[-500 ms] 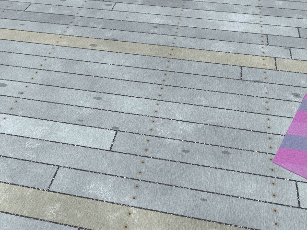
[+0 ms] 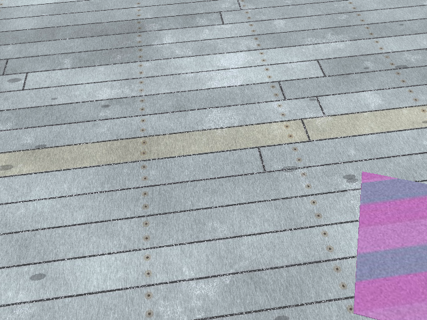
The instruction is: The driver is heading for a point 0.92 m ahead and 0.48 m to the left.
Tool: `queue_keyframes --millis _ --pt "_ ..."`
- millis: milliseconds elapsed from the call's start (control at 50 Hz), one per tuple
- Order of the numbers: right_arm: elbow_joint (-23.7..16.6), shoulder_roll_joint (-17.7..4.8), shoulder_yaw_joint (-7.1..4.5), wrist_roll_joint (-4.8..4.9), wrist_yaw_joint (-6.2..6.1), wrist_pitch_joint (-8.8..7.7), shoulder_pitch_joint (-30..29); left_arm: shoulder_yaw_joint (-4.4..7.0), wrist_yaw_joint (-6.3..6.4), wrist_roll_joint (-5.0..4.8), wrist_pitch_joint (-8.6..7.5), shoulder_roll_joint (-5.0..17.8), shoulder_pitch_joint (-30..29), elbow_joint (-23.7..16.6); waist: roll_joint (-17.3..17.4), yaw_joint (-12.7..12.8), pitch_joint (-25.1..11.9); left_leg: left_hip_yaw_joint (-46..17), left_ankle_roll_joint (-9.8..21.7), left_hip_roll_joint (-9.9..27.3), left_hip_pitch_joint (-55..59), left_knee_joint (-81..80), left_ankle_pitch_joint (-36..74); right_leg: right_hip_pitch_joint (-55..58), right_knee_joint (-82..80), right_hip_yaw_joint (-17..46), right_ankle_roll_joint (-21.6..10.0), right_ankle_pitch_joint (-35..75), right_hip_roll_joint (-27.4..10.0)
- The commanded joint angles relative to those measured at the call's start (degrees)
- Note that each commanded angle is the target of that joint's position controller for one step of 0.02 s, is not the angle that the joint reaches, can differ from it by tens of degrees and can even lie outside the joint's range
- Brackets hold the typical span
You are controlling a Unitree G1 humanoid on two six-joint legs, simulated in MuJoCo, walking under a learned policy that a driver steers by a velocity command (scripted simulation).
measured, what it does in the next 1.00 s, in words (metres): walks ahead, turning left: right foot, then left foot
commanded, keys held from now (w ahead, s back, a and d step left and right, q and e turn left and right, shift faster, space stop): w+q+shift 0.30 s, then q+shift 0.70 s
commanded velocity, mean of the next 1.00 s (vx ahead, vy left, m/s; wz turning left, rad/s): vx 0.53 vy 0.00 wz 0.79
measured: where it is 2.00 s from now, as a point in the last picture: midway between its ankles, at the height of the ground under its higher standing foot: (114, 240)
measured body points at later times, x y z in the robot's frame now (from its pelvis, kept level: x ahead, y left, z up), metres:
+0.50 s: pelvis +0.42 +0.01 +0.02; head +0.46 +0.02 +0.47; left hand +0.45 +0.32 -0.08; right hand +0.62 -0.24 -0.09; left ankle +0.36 +0.10 -0.63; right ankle +0.44 -0.11 -0.72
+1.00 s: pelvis +0.63 +0.08 +0.01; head +0.67 +0.13 +0.46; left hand +0.60 +0.43 -0.06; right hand +0.96 +0.00 -0.06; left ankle +0.64 +0.19 -0.72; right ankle +0.84 +0.03 -0.68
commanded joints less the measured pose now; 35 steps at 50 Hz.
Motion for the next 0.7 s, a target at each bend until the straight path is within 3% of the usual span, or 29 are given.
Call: queue_keyframes --millis 20,60,100,140,180,220,260,280,300,320,340,360,380,400,420,440,460,500,520,540,560,600,640,660,680,700 --pt "2.93 -5.26 -2.81 0.63 0.91 -0.3 12.76 -1.01 -0.69 2.35 -1.64 3.18 -9.83 -9.38 -0.51 -5.12 -2.97 -35.76 13.85 16.75 25.78 -19.99 -17.39 -31.58 5.61 -0.6 1.24 2.59 -8.25" --pt "6.22 -4.46 -2.3 0.85 0.67 -0.63 15.65 -2.28 -1.38 3.6 -0.63 0.56 -11.19 -11.87 2.85 -2.02 0.2 -30.87 13.11 12.57 18.69 -21.71 -12.05 -30.17 0.11 -2.02 3.19 -0.08 -9.84" --pt "6.98 -5.97 -2.78 1.41 0.4 -1.08 16.51 -3.24 -1.83 3.74 -0.25 0.11 -13.33 -14.21 4.61 -0.84 2.12 -29.02 14.14 11.87 14.23 -24.27 -8.9 -30.64 -7.74 -3.14 5.18 -1.1 -11.85" --pt "6.16 -6.92 -3.35 1.25 0.17 -1.12 15.06 -4.36 -2.57 2.57 -0.55 -0.04 -19.7 -17.42 4.39 -1.09 4.09 -24.74 13.4 9.64 5.5 -27.82 -5.64 -23.84 -20.65 -5.51 7.01 6.9 -12.12" --pt "5.53 -8.9 -4.27 1.8 0.65 -1.18 13.76 -5.14 -3.3 1.18 -0.64 -1.03 -22.55 -18.18 4.9 -1.84 3.16 -21.01 11.2 7.47 -1.98 -30.68 -1.05 -9.99 -29.91 -8.26 7.5 16.72 -9.64" --pt "5.87 -10.06 -4.77 2.46 1.31 -1.4 16.01 -4.68 -2.69 0.67 -0.61 0.5 -23.27 -18.34 5.11 -2.81 2.36 -22.03 10.08 9.19 1.59 -29.14 8.22 -6.0 -32.96 -8.38 7.32 20.85 -9.05" --pt "6.67 -10.48 -4.97 2.64 1.09 -0.99 18.31 -3.83 -1.73 0.96 -0.8 2.29 -22.4 -18.01 4.08 -2.81 -0.13 -21.67 8.19 9.44 9.47 -22.17 16.95 -4.11 -37.68 -8.05 6.63 17.59 -8.05" --pt "7.03 -11.21 -5.15 2.49 0.97 -0.77 19.11 -3.04 -1.08 1.17 -1.02 3.49 -18.27 -16.79 3.24 -1.01 -3.45 -20.53 6.86 8.38 11.48 -14.12 25.38 1.45 -39.48 -8.58 5.92 13.84 -6.46" --pt "7.18 -12.05 -5.37 2.53 1.12 -0.69 18.92 -2.01 -0.24 1.53 -1.3 4.98 -10.86 -14.63 1.26 2.73 -8.39 -17.91 5.57 5.46 9.79 -1.79 29.46 11.05 -39.74 -8.86 5.13 10.94 -6.65" --pt "6.17 -10.3 -5.04 2.94 1.24 -1.04 17.92 -0.63 1.16 2.52 -1.71 8.38 -1.58 -13.88 -0.59 7.05 -13.68 -15.5 3.77 2.53 2.18 14.74 22.07 22.49 -41.39 -0.04 3.0 2.14 -15.97" --pt "4.13 -0.77 -2.9 4.69 0.44 -1.02 20.76 0.53 2.23 4.42 -1.39 12.01 4.32 -13.64 -11.65 6.08 -21.76 -8.82 2.29 -2.46 -11.86 33.79 -16.8 35.76 -45.64 22.85 -1.1 -3.54 -35.32" --pt "2.36 -4.19 -3.02 3.73 -0.37 0.05 21.33 1.07 2.11 2.79 -0.62 12.32 3.06 -13.41 -13.64 3.81 -24.07 -5.7 2.2 -0.46 -16.86 43.27 -18.77 32.51 -48.4 35.65 -4.8 5.96 -38.97" --pt "2.99 -6.01 -3.59 2.34 -0.79 1.08 16.4 -0.19 1.82 2.15 -0.55 5.86 -1.24 -13.71 -5.1 2.8 -15.08 -5.11 2.08 3.38 -19.38 43.88 -14.43 25.64 -46.78 24.6 -4.21 18.15 -35.1" --pt "2.86 -5.22 -3.55 1.74 -0.49 1.71 12.84 -1.24 1.33 1.71 -0.9 1.64 -3.2 -13.11 -2.29 2.3 -8.99 -4.22 1.35 4.73 -19.27 41.94 -12.87 19.54 -45.53 13.55 -3.49 33.98 -31.95" --pt "2.84 -4.39 -3.76 1.34 0.03 2.47 11.87 -1.62 1.14 1.65 -0.97 0.0 -3.89 -12.5 -3.03 0.92 -6.74 -4.02 0.68 5.7 -18.38 40.17 -12.85 15.95 -45.69 6.69 -2.0 42.06 -29.12" --pt "0.09 -3.32 -4.1 4.92 -0.63 2.2 11.33 -0.64 1.42 -1.29 -1.23 0.55 -8.02 -12.81 -10.42 -0.48 -4.68 -5.13 -0.72 8.23 -19.56 40.76 -11.55 14.82 -47.31 1.54 -1.75 46.0 -25.13" --pt "-1.19 -2.89 -3.78 5.78 -0.49 2.54 10.94 -0.51 1.71 -1.62 -1.36 0.23 -9.72 -12.36 -12.71 -1.98 -4.55 -5.11 -1.52 9.42 -18.96 38.57 -11.26 12.33 -48.42 -0.32 -2.58 44.56 -26.24" --pt "-4.0 -1.15 -3.12 5.05 0.18 3.69 6.12 -0.22 1.99 -2.1 -1.15 -0.73 -14.74 -12.34 -6.91 -3.27 0.66 -3.14 -2.93 10.06 -18.18 28.24 -10.37 5.06 -52.25 -5.86 -1.86 42.65 -26.05" --pt "-4.99 -0.74 -2.87 4.4 0.63 3.74 4.66 0.36 2.38 -2.07 -0.8 0.82 -17.03 -12.51 -5.01 -3.95 1.04 -1.54 -3.34 9.58 -15.33 21.55 -6.35 2.17 -53.52 -8.89 -1.34 41.74 -25.03" --pt "-4.8 -0.49 -2.67 3.37 1.06 3.79 3.26 0.94 3.03 -1.83 -0.65 2.15 -17.16 -11.89 -2.05 -3.0 -0.85 0.85 -2.73 7.61 -9.73 16.79 2.41 1.61 -54.54 -13.84 -0.08 42.38 -21.28" --pt "-5.2 0.09 -2.33 3.43 2.07 3.7 5.86 1.55 3.21 -2.11 -0.77 4.79 -19.17 -12.18 -6.69 -5.4 -1.76 0.46 -2.74 8.48 -3.72 9.49 7.96 -1.75 -53.34 -16.11 0.2 42.72 -22.67" --pt "-3.23 -3.53 -3.58 3.08 3.58 3.91 9.54 2.05 3.04 -3.63 -0.87 5.35 -19.18 -11.71 -5.22 -6.0 -3.81 4.05 -1.54 4.29 3.81 5.26 12.2 0.11 -48.04 -19.58 1.92 47.09 -20.63" --pt "-3.51 -7.6 -5.34 3.02 3.62 4.42 11.0 3.12 2.73 -5.02 -0.34 8.23 -18.12 -11.45 -3.06 -8.31 -6.57 5.73 2.2 0.82 10.17 3.05 10.38 2.46 -38.98 -19.76 3.11 53.88 -21.04" --pt "-2.85 -10.18 -6.69 2.85 3.34 4.62 15.82 3.24 2.43 -5.39 -0.11 8.6 -18.22 -11.77 -1.87 -11.44 -9.45 5.16 4.52 -0.39 18.31 1.19 11.89 0.28 -29.91 -19.86 4.03 51.91 -20.71" --pt "-1.78 -12.53 -8.0 3.08 2.52 4.82 20.6 2.52 1.89 -4.57 -0.09 6.36 -17.52 -12.13 2.38 -13.98 -10.92 2.48 6.54 -0.5 28.45 -1.08 15.92 -6.86 -17.32 -19.1 6.05 35.34 -18.24" --pt "-3.18 -16.16 -8.12 3.5 0.99 4.87 15.46 0.4 1.05 -1.13 0.31 -1.29 -12.89 -12.72 21.28 -7.59 -7.95 -11.71 11.26 7.14 33.3 -3.66 42.06 -19.1 2.87 -20.38 9.27 -15.8 -9.1"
